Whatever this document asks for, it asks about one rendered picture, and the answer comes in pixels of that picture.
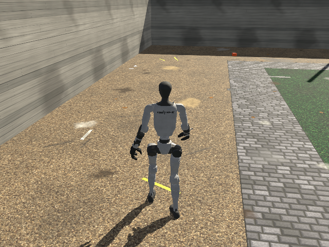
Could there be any left robot forearm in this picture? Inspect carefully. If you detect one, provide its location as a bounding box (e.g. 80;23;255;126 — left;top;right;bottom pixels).
132;125;145;149

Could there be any right robot hand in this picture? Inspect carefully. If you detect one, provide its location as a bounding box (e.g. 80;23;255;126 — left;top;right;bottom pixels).
178;132;190;140

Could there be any right robot foot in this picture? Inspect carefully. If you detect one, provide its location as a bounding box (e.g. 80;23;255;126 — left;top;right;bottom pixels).
170;204;180;219

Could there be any left robot upper arm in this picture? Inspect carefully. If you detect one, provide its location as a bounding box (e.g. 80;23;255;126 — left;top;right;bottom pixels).
140;103;155;133

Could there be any left robot hand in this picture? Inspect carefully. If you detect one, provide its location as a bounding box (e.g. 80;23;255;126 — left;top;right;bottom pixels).
130;146;142;160

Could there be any right robot upper arm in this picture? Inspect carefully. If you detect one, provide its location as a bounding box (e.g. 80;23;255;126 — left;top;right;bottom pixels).
176;103;189;130

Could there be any robot left shin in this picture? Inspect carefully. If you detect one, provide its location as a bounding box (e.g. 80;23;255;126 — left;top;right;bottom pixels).
148;165;156;196

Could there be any right robot forearm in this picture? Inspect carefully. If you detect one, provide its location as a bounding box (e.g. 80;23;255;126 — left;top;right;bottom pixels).
183;124;190;136

